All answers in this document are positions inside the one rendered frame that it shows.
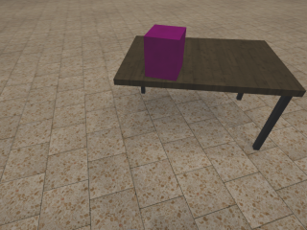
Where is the table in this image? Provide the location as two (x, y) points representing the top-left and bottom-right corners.
(113, 35), (306, 150)

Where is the carton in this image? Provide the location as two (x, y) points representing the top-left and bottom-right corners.
(144, 24), (186, 81)

